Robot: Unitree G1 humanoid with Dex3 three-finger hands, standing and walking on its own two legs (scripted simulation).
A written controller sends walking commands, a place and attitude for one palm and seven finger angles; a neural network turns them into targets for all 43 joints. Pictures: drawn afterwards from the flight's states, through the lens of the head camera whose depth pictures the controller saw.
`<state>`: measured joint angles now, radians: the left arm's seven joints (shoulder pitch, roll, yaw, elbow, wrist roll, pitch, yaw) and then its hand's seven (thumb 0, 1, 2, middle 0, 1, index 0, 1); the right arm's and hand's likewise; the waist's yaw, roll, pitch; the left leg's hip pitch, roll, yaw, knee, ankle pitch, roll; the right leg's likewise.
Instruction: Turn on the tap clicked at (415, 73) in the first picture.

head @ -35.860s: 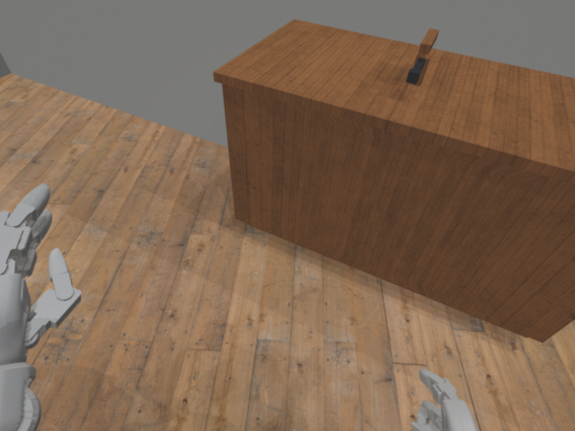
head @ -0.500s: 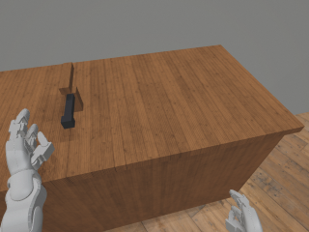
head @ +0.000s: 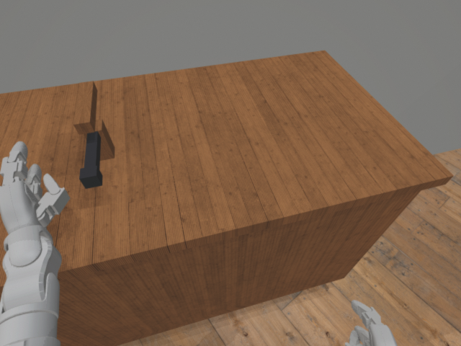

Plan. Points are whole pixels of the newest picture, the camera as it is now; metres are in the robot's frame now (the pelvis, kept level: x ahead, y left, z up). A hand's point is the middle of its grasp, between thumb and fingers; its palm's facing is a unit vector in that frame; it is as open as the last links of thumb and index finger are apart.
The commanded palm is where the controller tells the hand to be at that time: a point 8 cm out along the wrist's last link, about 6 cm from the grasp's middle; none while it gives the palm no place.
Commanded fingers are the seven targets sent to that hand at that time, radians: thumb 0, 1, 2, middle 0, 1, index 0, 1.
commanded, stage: reach beside the lever's end, fingers flat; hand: left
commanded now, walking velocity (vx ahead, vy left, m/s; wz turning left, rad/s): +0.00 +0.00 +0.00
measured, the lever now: (91, 177) +0.36 +0.28 +0.09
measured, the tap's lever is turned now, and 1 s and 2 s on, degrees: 0 0 24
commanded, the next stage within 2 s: push the lever round in 0.54 s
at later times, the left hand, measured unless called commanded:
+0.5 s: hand (67, 198) +0.32 +0.30 +0.09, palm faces +0.56 -0.83 -0.08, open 7.8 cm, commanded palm +0.28 +0.34 +0.09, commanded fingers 0.00 0.90 0.90 -0.15 -0.15 -0.15 -0.15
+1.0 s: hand (83, 193) +0.33 +0.28 +0.09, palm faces +0.54 -0.84 -0.07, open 7.8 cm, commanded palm +0.28 +0.31 +0.09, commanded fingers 0.00 0.90 0.90 -0.15 -0.15 -0.15 -0.15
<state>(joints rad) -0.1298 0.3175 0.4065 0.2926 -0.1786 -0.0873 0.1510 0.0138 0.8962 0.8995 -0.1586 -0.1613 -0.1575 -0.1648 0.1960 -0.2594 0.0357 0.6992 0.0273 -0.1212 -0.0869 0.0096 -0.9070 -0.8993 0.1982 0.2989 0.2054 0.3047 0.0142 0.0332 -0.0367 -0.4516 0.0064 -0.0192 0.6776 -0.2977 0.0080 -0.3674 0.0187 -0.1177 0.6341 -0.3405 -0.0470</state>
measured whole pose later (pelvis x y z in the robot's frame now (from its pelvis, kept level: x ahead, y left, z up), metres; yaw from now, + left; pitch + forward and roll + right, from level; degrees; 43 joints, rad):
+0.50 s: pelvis +0.01 +0.01 +0.00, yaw -1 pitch +5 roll -1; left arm -0.09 0.29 0.41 0.33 -0.18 -0.13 0.15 0.01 0.89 0.90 -0.16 -0.15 -0.16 -0.15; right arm 0.23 -0.26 0.02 0.68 0.03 -0.09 -0.07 0.01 -0.91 -0.90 0.20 0.30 0.20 0.30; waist 0.01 0.04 -0.06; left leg -0.46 0.01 -0.01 0.69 -0.32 0.01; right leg -0.38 0.02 -0.10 0.64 -0.35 -0.04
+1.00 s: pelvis +0.00 +0.00 +0.00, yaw -1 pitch +5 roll -1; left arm -0.12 0.26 0.36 0.32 -0.15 -0.14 0.20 0.01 0.89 0.90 -0.16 -0.15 -0.16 -0.15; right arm 0.22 -0.25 0.03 0.67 0.02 -0.08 -0.06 0.01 -0.91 -0.90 0.20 0.30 0.21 0.30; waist 0.00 0.03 -0.07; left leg -0.47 0.01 -0.01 0.70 -0.31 0.01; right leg -0.39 0.02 -0.11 0.66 -0.35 -0.05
